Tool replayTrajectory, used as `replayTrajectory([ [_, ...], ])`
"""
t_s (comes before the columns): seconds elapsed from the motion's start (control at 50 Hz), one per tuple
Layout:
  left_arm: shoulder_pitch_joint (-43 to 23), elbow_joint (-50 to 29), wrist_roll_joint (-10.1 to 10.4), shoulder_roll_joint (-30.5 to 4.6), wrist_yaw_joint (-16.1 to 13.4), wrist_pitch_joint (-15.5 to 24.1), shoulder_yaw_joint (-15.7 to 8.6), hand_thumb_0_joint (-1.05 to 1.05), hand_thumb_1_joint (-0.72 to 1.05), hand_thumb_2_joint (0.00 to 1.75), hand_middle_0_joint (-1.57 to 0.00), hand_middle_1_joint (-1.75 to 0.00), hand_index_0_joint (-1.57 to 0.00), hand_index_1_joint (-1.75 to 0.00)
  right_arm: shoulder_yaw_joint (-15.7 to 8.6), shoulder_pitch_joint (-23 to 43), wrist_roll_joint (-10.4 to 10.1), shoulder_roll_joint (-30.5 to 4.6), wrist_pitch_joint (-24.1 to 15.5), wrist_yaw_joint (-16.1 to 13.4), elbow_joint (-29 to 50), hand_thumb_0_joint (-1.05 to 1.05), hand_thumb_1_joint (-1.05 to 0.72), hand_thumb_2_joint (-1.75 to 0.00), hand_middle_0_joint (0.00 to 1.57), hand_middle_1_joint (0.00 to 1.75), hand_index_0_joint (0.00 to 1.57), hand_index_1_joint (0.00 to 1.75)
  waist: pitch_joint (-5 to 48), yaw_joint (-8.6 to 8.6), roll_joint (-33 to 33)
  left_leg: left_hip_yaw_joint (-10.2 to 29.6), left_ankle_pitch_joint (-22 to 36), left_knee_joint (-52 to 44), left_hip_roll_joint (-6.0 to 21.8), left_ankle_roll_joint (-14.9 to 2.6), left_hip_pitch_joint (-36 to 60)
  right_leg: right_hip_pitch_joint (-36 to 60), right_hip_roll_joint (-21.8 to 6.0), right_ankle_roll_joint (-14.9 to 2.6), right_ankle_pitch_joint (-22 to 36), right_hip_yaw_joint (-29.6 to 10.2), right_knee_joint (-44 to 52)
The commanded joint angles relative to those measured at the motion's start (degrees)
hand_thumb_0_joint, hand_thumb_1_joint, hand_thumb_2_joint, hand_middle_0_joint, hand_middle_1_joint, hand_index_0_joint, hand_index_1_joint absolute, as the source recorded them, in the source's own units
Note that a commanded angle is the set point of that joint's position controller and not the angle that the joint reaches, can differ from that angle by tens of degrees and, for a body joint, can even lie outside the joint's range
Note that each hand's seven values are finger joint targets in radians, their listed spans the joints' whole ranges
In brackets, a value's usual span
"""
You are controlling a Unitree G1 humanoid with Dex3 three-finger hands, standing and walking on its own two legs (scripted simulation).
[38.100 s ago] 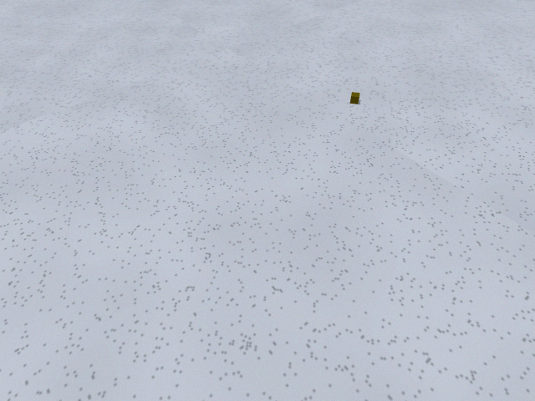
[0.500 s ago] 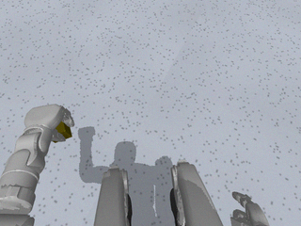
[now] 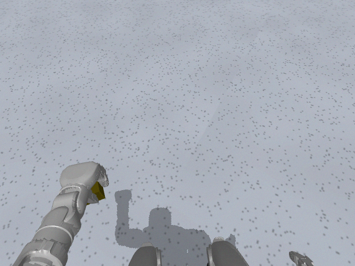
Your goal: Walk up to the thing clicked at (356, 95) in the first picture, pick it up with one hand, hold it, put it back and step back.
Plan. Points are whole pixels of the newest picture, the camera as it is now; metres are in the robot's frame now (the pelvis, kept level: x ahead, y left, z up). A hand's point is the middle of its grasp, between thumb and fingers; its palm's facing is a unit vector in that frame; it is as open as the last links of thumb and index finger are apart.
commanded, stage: lift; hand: left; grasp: from above
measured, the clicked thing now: (91, 189) +0.35 +0.24 -0.12
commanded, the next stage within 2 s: hold in 0.24 s
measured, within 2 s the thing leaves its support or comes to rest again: neither
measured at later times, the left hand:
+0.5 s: hand (81, 174) +0.35 +0.23 -0.02, palm faces -0.45 -0.08 -0.89, open 5.9 cm
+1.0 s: hand (78, 172) +0.34 +0.22 +0.02, palm faces -0.45 -0.07 -0.89, open 5.7 cm
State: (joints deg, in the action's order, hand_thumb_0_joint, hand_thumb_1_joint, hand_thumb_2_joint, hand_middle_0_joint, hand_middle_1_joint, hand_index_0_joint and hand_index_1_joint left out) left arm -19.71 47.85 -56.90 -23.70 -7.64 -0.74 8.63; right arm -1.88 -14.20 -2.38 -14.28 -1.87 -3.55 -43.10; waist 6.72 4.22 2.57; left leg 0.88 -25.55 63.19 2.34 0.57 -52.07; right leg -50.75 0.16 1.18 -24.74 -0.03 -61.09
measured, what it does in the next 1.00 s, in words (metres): rises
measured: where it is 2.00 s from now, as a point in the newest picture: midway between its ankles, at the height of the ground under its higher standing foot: outside the picture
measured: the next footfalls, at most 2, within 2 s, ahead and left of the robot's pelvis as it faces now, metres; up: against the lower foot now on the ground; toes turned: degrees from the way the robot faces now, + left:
none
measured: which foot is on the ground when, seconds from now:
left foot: down 0.00-1.00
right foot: down 0.00-1.00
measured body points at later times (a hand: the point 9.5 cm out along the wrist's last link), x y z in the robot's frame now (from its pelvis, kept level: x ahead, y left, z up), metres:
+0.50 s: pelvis +0.04 +0.00 +0.05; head +0.08 -0.01 +0.50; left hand +0.37 +0.23 +0.03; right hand +0.14 -0.26 -0.07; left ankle +0.05 +0.12 -0.66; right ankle +0.05 -0.13 -0.66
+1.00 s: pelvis +0.04 +0.00 +0.07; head +0.06 -0.02 +0.52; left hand +0.36 +0.22 +0.07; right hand +0.15 -0.26 -0.05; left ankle +0.05 +0.12 -0.66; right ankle +0.05 -0.13 -0.66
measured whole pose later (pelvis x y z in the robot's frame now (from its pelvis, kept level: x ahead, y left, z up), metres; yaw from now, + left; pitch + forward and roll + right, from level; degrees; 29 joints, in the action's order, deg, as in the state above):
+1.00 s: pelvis +0.04 +0.00 +0.07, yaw -1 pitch +4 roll +0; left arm -15.1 40.6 -56.8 -21.4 -1.4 -2.6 12.0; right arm -2.5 -12.8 -3.1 -14.4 2.3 -2.4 -40.8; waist 2.6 0.7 2.7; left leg -1.7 -17.2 35.9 1.3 0.3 -22.7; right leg -22.9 -0.9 1.4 -17.0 -1.9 -35.8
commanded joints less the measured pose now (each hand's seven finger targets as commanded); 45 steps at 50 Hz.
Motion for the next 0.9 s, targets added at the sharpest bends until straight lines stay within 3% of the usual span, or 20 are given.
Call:
replayTrajectory([
  [0.0,-17.4,-8.7,0.7,-12.3,-3.7,-1.5,-4.0,0.00,0.78,0.23,-1.04,-0.42,-1.10,-0.35,-2.7,-1.4,0.1,-8.2,-2.2,-0.3,5.0,0.00,-0.89,-0.89,0.20,0.30,0.20,0.30,16.9,-0.30,0.8,0.1,7.7,-14.2,-2.4,-0.86,17.4,13.1,2.1,-1.76,7.5,-0.3,14.1],
  [0.04,-17.2,-9.5,0.7,-13.4,-3.9,-1.9,-5.0,0.00,0.74,0.26,-1.02,-0.42,-1.08,-0.36,-2.8,-1.5,0.1,-8.2,-1.9,-0.2,5.3,0.00,-0.89,-0.89,0.20,0.30,0.20,0.30,17.5,-0.96,0.1,0.0,9.7,-15.3,-2.6,-0.92,18.7,16.0,2.0,-1.57,9.5,-0.7,15.7],
  [0.08,-17.5,-10.1,0.9,-11.5,-3.6,-2.3,-3.5,0.00,0.75,0.27,-1.03,-0.41,-1.09,-0.36,-2.8,-1.4,0.2,-7.8,-1.8,-0.1,5.2,0.00,-0.89,-0.89,0.20,0.30,0.20,0.30,17.4,-1.03,0.1,-0.4,11.2,-16.5,-2.8,-0.96,20.4,18.1,1.9,-1.42,11.2,-0.9,17.2],
  [0.2,-17.4,-11.0,1.6,-11.2,-2.4,-2.4,-3.4,0.00,0.77,0.25,-1.04,-0.42,-1.10,-0.36,-3.1,-1.1,0.1,-8.0,-1.5,0.1,5.4,0.00,-0.89,-0.89,0.20,0.30,0.20,0.30,16.5,-1.07,0.3,-0.7,14.9,-20.4,-2.7,-0.72,25.7,21.7,1.9,-1.41,14.0,-0.6,20.5],
  [0.34,-17.3,-13.1,0.8,-10.6,-1.9,-1.6,-2.9,0.00,0.75,0.25,-1.03,-0.41,-1.09,-0.35,-3.2,-0.4,0.1,-7.8,-1.0,0.1,5.6,0.00,-0.89,-0.89,0.20,0.30,0.20,0.30,16.7,-1.74,0.3,-0.9,20.4,-23.3,-3.0,-0.62,30.3,26.2,1.8,-1.33,19.0,-0.7,23.2],
  [0.44,-16.1,-11.7,-0.4,-10.5,-1.4,-1.8,-2.3,0.00,0.78,0.23,-1.06,-0.39,-1.12,-0.32,-3.5,-0.1,-0.2,-8.2,-0.3,0.4,5.5,0.00,-0.89,-0.89,0.20,0.30,0.20,0.30,13.3,-1.53,-0.5,-1.3,21.3,-25.5,-3.1,-0.65,31.5,26.6,1.9,-1.45,19.7,-0.5,25.0],
  [0.46,-18.2,-14.0,0.0,-10.8,-1.2,-1.5,-2.4,0.00,0.79,0.25,-1.07,-0.39,-1.13,-0.33,-3.6,0.3,-0.2,-8.2,-0.2,0.4,5.8,0.00,-0.89,-0.89,0.20,0.30,0.20,0.30,14.5,-1.78,0.5,-1.3,21.3,-25.9,-3.0,-0.56,32.5,27.1,1.9,-1.51,19.5,-0.5,25.3],
  [0.56,-16.1,-14.7,0.0,-10.1,0.2,-1.8,-1.9,0.00,0.77,0.23,-1.04,-0.39,-1.11,-0.32,-3.6,1.1,-0.3,-8.2,0.3,0.6,6.1,0.00,-0.89,-0.89,0.20,0.30,0.20,0.30,14.6,-2.21,1.3,-1.3,25.8,-27.3,-2.8,-0.20,36.1,29.1,2.2,-1.62,22.5,-0.1,26.1],
  [0.6,-14.4,-13.2,0.1,-8.8,0.5,-2.0,-1.2,0.00,0.77,0.25,-1.06,-0.37,-1.12,-0.31,-3.5,1.4,-0.4,-8.1,0.6,0.7,6.6,0.00,-0.89,-0.89,0.20,0.30,0.20,0.30,12.5,-2.30,-1.2,-1.3,25.2,-27.8,-2.9,-0.47,35.4,29.7,2.1,-1.50,22.4,-0.1,26.9],
  [0.62,-14.9,-13.8,-0.1,-9.1,0.7,-1.9,-1.4,0.00,0.78,0.24,-1.06,-0.37,-1.12,-0.31,-3.7,1.2,-0.5,-8.3,0.7,0.8,6.8,0.00,-0.89,-0.89,0.20,0.30,0.20,0.30,12.8,-1.85,-1.4,-1.5,25.4,-27.9,-3.0,-0.57,35.5,29.9,2.1,-1.51,22.9,-0.3,26.9],
  [0.64,-16.2,-15.7,0.0,-10.4,0.9,-1.9,-2.1,0.00,0.79,0.24,-1.06,-0.38,-1.12,-0.32,-3.7,1.3,-0.5,-8.2,0.8,0.8,6.8,0.00,-0.89,-0.89,0.20,0.30,0.20,0.30,13.8,-2.83,0.3,-1.8,26.2,-28.1,-3.1,-0.48,35.9,30.8,2.0,-1.55,23.7,-0.5,27.1],
  [0.72,-15.6,-16.1,0.0,-10.4,2.3,-2.0,-1.9,0.00,0.81,0.24,-1.07,-0.39,-1.14,-0.32,-3.6,1.7,-0.5,-8.4,1.2,1.0,7.5,0.00,-0.89,-0.89,0.20,0.30,0.20,0.30,13.2,-2.86,-0.4,-1.8,26.9,-28.9,-2.9,-0.48,36.6,31.8,2.2,-1.59,23.9,-0.4,27.6],
  [0.82,-14.4,-16.4,-0.1,-9.6,3.1,-2.0,-1.5,0.00,0.82,0.24,-1.08,-0.38,-1.15,-0.32,-3.3,3.1,-0.6,-8.2,1.7,0.9,8.7,0.00,-0.89,-0.89,0.20,0.30,0.20,0.30,10.9,-2.93,-1.6,-1.8,23.5,-30.6,-3.0,-0.77,36.7,31.8,2.0,-1.50,21.2,-0.6,29.3],
  [0.88,-15.2,-18.7,0.3,-11.1,3.3,-1.8,-2.7,0.00,0.82,0.24,-1.08,-0.40,-1.15,-0.33,-3.2,3.8,-0.7,-8.3,1.8,0.9,9.4,0.00,-0.89,-0.89,0.20,0.30,0.20,0.30,10.9,-3.64,-0.3,-2.0,21.2,-31.7,-3.1,-0.71,36.9,32.1,1.9,-1.62,18.8,-0.9,30.2],
])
